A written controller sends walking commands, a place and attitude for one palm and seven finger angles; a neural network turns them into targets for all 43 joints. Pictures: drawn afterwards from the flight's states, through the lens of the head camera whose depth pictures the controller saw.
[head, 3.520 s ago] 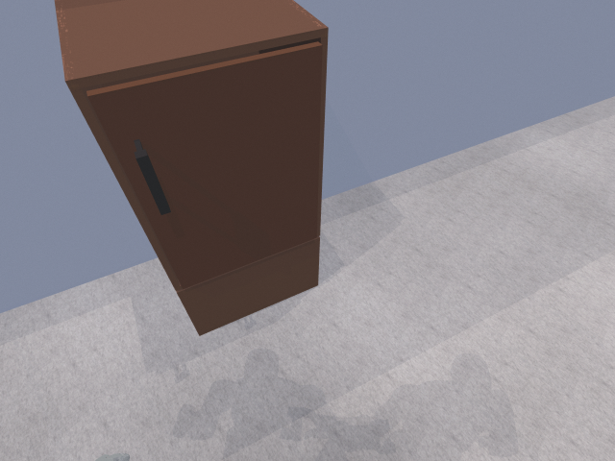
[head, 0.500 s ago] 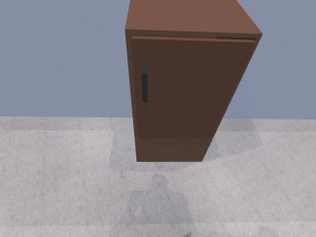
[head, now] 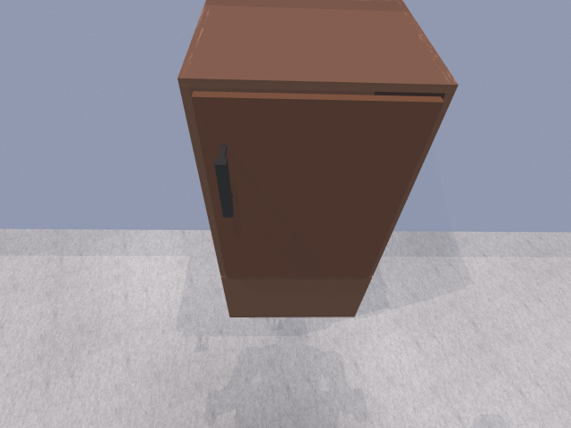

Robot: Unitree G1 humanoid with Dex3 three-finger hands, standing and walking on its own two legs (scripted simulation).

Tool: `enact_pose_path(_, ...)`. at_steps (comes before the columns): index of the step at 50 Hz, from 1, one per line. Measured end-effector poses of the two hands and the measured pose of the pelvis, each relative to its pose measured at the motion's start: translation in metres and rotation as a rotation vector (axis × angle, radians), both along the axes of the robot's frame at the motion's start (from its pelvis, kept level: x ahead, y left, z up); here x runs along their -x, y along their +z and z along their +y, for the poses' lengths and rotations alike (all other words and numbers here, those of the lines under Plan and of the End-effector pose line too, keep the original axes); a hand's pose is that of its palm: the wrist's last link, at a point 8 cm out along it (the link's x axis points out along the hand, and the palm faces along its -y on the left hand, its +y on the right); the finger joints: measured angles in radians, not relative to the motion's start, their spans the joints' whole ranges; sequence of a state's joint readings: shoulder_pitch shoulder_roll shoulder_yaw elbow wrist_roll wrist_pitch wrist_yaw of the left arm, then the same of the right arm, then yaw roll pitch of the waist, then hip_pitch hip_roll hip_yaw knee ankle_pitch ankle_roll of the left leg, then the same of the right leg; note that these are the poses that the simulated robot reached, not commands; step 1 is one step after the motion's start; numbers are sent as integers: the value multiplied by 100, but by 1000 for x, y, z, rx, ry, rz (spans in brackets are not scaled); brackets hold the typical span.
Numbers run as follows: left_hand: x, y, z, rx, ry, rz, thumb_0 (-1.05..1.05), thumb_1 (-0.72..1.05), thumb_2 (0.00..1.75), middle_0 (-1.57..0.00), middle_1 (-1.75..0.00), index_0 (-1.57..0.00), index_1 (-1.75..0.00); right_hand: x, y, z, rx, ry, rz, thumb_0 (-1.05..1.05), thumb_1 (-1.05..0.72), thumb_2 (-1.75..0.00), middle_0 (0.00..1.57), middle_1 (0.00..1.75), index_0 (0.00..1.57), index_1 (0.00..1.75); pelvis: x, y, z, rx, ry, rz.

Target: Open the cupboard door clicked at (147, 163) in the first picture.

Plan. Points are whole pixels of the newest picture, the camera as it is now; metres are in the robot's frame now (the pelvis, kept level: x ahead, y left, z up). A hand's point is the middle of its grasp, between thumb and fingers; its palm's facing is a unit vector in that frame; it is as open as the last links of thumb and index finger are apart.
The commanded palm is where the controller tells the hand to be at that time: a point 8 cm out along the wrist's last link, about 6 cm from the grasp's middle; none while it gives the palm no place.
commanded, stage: come to a stop and stand still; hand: left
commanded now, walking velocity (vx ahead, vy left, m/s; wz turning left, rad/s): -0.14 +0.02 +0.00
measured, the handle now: (225, 182) +0.54 +0.16 -0.01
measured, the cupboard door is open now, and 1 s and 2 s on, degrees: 0 0 0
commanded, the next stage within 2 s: look again from close up in 1.14 s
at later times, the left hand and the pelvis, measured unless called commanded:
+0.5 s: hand out of the picture +0.00 +0.18 -0.17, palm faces +0.05 -0.98 -0.19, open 7.3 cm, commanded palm none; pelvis -0.02 +0.00 +0.01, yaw +1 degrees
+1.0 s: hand out of the picture -0.02 +0.25 -0.16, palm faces +0.00 -0.96 -0.27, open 7.4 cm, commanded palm none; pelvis -0.07 +0.04 +0.01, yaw +0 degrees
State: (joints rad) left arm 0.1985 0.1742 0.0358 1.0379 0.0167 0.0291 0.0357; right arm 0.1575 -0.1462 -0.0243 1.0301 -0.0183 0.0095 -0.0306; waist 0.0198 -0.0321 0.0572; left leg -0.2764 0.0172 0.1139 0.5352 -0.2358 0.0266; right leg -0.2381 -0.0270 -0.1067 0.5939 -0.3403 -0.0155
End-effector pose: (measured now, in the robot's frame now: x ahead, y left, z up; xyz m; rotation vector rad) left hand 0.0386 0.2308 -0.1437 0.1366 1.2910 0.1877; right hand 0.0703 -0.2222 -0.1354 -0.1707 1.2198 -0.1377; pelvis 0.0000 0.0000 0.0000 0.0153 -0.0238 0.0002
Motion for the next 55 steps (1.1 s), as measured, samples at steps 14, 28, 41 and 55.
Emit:
enact_pose_path(14,40,17,-11,-49,12,85,0,90,89,-20,-30,-20,-30,-9,-8,-19,-35,-3,27,0,-91,-90,20,30,20,30,3,5,-13,-11,13,13)
enact_pose_path(28,45,6,12,1,-31,28,1,91,89,-20,-30,-20,-30,54,6,-4,26,-4,61,0,-92,-90,20,30,20,30,25,5,10,12,12,6)
enact_pose_path(41,32,20,64,-74,-80,-121,1,91,89,-20,-30,-20,-30,85,10,5,51,-15,-29,0,-91,-90,20,30,20,30,52,3,35,15,0,-30)
enact_pose_path(55,91,16,57,-52,-60,1,1,90,89,-20,-30,-20,-30,114,6,12,18,-22,36,0,-91,-90,20,30,20,30,68,7,37,6,-3,-26)
